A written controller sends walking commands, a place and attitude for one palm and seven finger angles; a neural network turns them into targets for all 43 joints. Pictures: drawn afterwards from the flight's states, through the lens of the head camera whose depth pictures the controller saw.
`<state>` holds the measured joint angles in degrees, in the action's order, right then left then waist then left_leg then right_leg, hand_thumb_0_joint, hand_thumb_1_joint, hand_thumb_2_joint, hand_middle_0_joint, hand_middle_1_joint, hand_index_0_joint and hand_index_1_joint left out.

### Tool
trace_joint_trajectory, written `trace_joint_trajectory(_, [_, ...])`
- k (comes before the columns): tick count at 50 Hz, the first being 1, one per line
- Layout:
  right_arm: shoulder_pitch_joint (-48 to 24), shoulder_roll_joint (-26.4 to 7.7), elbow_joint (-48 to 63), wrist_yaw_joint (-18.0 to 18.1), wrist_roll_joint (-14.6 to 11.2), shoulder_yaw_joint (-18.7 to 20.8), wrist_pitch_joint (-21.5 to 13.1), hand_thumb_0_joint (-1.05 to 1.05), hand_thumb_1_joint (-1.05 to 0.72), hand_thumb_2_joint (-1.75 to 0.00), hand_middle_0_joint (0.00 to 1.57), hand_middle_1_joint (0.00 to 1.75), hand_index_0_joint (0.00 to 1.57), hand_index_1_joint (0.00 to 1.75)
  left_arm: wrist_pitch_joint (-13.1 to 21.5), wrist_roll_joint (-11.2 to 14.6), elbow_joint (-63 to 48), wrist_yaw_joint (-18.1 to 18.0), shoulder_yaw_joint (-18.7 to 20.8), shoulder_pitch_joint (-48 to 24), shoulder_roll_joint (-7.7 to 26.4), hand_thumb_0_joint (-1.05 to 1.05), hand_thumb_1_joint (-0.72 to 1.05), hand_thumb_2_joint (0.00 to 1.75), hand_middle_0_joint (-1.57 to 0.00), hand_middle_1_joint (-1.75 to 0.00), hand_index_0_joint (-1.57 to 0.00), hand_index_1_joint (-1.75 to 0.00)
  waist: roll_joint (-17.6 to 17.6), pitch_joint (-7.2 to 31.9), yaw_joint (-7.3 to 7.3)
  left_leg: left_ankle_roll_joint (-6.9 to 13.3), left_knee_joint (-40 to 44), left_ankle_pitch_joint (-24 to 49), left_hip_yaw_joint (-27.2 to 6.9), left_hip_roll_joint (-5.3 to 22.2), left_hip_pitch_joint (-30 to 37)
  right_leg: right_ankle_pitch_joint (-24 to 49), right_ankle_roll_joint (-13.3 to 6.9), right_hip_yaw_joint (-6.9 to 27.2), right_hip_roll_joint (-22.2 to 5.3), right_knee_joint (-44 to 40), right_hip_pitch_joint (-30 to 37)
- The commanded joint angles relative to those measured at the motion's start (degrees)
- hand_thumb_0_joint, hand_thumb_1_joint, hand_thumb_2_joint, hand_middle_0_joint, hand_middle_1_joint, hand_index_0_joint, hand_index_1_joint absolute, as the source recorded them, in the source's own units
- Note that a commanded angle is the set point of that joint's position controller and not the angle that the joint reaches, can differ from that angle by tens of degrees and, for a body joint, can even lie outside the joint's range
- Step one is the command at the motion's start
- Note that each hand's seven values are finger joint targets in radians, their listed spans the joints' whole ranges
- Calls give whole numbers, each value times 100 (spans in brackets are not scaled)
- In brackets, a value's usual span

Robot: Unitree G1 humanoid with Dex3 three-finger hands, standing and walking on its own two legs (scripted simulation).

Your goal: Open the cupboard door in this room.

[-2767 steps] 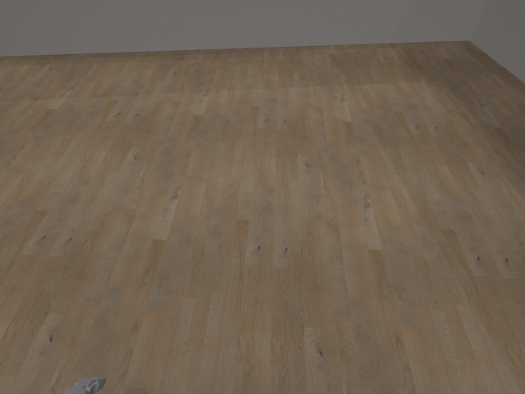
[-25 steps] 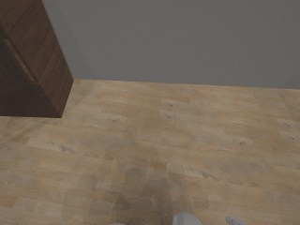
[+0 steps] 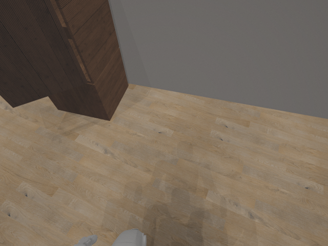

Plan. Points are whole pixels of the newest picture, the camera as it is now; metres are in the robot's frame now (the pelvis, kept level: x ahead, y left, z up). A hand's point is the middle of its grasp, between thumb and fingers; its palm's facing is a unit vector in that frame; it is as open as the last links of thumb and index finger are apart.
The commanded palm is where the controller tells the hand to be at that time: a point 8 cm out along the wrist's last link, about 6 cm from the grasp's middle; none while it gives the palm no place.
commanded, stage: turn to face it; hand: left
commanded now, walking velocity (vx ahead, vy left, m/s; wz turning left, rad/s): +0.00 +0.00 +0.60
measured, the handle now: out of the picture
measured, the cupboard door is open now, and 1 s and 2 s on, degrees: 42 42 42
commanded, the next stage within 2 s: take the last steps up to it in 0.70 s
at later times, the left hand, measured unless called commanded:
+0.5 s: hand out of the picture +0.05 +0.25 -0.16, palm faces +0.27 -0.93 -0.25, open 7.4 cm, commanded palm none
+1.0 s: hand out of the picture -0.04 +0.19 -0.18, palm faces +0.49 -0.84 -0.21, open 7.3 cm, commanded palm none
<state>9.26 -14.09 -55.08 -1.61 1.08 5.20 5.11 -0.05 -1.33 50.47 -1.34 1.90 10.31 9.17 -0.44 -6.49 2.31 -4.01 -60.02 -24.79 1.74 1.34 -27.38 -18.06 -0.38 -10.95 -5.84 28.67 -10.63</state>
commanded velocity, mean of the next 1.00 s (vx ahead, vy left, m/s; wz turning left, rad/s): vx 0.07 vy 0.03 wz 0.35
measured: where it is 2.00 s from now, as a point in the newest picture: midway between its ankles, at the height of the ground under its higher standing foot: (130, 224)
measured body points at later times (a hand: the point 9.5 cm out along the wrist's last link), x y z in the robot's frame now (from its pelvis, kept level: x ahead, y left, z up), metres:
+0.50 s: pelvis +0.02 +0.03 +0.00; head +0.06 +0.04 +0.45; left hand +0.04 +0.30 -0.14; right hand +0.16 -0.19 -0.14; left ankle +0.00 +0.12 -0.74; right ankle +0.05 -0.12 -0.69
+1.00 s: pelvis +0.03 +0.02 +0.00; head +0.06 +0.04 +0.44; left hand -0.07 +0.24 -0.16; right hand +0.21 -0.17 -0.15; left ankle -0.02 +0.11 -0.72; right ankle +0.05 -0.11 -0.74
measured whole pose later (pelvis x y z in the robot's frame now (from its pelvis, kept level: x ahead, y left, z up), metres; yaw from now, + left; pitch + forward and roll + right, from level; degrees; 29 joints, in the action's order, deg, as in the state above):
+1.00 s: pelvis +0.03 +0.02 +0.00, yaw +26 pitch +0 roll +1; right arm 8.4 -11.5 -57.8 -1.2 1.2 3.2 2.7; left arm 1.2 -1.9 57.6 -0.3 3.6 16.4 11.3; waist 2.4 -4.5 -2.1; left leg -1.6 -38.2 -25.1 4.7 0.5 -16.8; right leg -19.1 1.0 -11.9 -6.8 29.5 -9.4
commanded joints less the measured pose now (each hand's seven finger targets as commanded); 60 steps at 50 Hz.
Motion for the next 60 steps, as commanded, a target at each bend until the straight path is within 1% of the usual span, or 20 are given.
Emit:
trace_joint_trajectory(1, [-610,-133,601,-40,-45,-64,-196,0,-90,-90,20,30,20,30,93,-22,-181,-69,393,539,1353,0,90,90,-20,-30,-20,-30,1130,739,-466,30,1145,-126,357,-6,-83,3810,-560,547,-1475,-447,956])
trace_joint_trajectory(4, [-463,-187,643,-29,-60,-71,-265,0,-90,-90,20,30,20,30,72,-34,-138,-48,457,523,1484,0,90,90,-20,-30,-20,-30,1236,872,-388,151,2107,94,537,-88,472,3817,-477,396,-1590,-39,888])
trace_joint_trajectory(6, [39,-417,561,-14,-19,-11,-314,0,-90,-90,20,30,20,30,53,34,-162,0,475,368,1513,0,90,90,-20,-30,-20,-30,883,1081,-43,283,3218,1175,554,-140,1625,3269,-127,23,-1456,794,246])
trace_joint_trajectory(7, [408,-902,508,10,29,116,-364,0,-90,-90,20,30,20,30,24,64,-287,39,451,371,1301,0,90,90,-20,-30,-20,-30,-236,1410,168,682,3542,2504,-522,699,2729,1830,221,-174,-1028,1892,-834])
trace_joint_trajectory(8, [867,-1500,470,47,43,270,-364,0,-90,-90,20,30,20,30,0,88,-530,69,291,64,879,0,90,90,-20,-30,-20,-30,-1889,1456,423,1514,3764,4694,-2460,2172,3192,-2002,545,4,-230,3254,-2242])
trace_joint_trajectory(9, [1056,-1504,348,97,14,235,-347,0,-90,-90,20,30,20,30,-101,16,-624,-1,290,-208,1011,0,90,90,-20,-30,-20,-30,-1218,1569,458,1753,3824,4167,-2424,2327,2935,-2100,438,763,-191,3748,-2325])
trace_joint_trajectory(12, [172,-1072,587,240,39,108,-388,0,-90,-90,20,30,20,30,-156,26,-313,39,341,-231,964,0,90,90,-20,-30,-20,-30,-975,867,41,1439,4097,3055,-1722,1549,1859,-885,470,1152,-204,4037,-2329])
trace_joint_trajectory(15, [34,-905,597,246,24,31,-470,0,-90,-90,20,30,20,30,-164,9,-119,79,330,126,903,0,90,90,-20,-30,-20,-30,-544,964,-175,1309,4056,3408,-1212,1244,1939,-447,512,1072,-100,3689,-2079])
trace_joint_trajectory(27, [11,-834,468,226,32,65,-371,0,-90,-90,20,30,20,30,-66,74,-118,31,259,324,729,0,90,90,-20,-30,-20,-30,-764,988,-289,1212,3580,3153,-1643,945,1348,20,376,735,488,530,-312])
trace_joint_trajectory(29, [32,-526,484,190,-43,34,-387,0,-90,-90,20,30,20,30,52,30,-18,-27,333,655,1068,0,90,90,-20,-30,-20,-30,17,1129,-449,730,2783,2071,-1255,413,476,972,180,1378,-225,-786,973])
trace_joint_trajectory(30, [110,-189,565,153,-81,-28,-399,0,-90,-90,20,30,20,30,95,-44,22,-60,408,734,1501,0,90,90,-20,-30,-20,-30,1441,1074,-451,313,1657,98,-343,-444,-354,1835,-400,2611,-1557,-1025,1325])
trace_joint_trajectory(31, [-75,-275,588,159,-27,-7,-349,0,-90,-90,20,30,20,30,98,-9,-5,-55,356,775,1505,0,90,90,-20,-30,-20,-30,1342,991,-540,267,478,-1059,-385,-441,-349,2713,-883,2741,-2108,-1043,832])
trace_joint_trajectory(32, [-110,-316,472,178,-13,15,-288,0,-90,-90,20,30,20,30,139,7,20,-82,337,623,1337,0,90,90,-20,-30,-20,-30,1673,872,-438,247,-250,-952,-564,-286,-445,3253,-936,2671,-1847,-959,594])
trace_joint_trajectory(37, [-25,-114,141,109,-39,-50,-194,0,-90,-90,20,30,20,30,157,26,-7,-85,229,346,941,0,90,90,-20,-30,-20,-30,1005,679,-240,86,-512,86,-292,-64,-326,3401,-640,1214,-1137,-830,531])
trace_joint_trajectory(46, [-470,-17,222,39,-27,-171,-365,0,-90,-90,20,30,20,30,202,-45,502,17,407,997,1312,0,90,90,-20,-30,-20,-30,1072,553,-624,203,1782,-249,240,-45,165,1782,-823,1489,-1638,-1040,913])
trace_joint_trajectory(50, [320,-141,11,53,0,-177,-507,0,-90,-90,20,30,20,30,167,7,526,97,431,601,1311,0,90,90,-20,-30,-20,-30,577,612,-145,392,3654,689,531,-216,2087,482,-345,847,-1244,-345,-326])
trace_joint_trajectory(52, [1409,-1108,-195,157,109,61,-531,0,-90,-90,20,30,20,30,127,51,169,193,295,247,690,0,90,90,-20,-30,-20,-30,-1794,759,358,1454,4536,392,-2351,1838,3527,-1669,219,-121,55,2371,-2604])
trace_joint_trajectory(53, [1691,-1105,-290,198,87,34,-512,0,-90,-90,20,30,20,30,90,-39,26,142,231,-328,744,0,90,90,-20,-30,-20,-30,-1525,595,529,1748,4775,47,-2621,2057,3028,-1830,95,521,-6,3270,-2889])
trace_joint_trajectory(55, [1239,-714,-138,283,52,-77,-599,0,-90,-90,20,30,20,30,113,-15,144,195,241,-407,668,0,90,90,-20,-30,-20,-30,-857,147,203,1717,4975,67,-2242,1767,2443,-931,39,949,-187,3941,-3138])
trace_joint_trajectory(60, [1169,-325,-226,289,-5,-241,-837,0,-90,-90,20,30,20,30,84,-32,584,229,183,275,553,0,90,90,-20,-30,-20,-30,-341,323,-232,1484,4984,2307,-947,1145,2526,211,168,852,-167,3567,-2659])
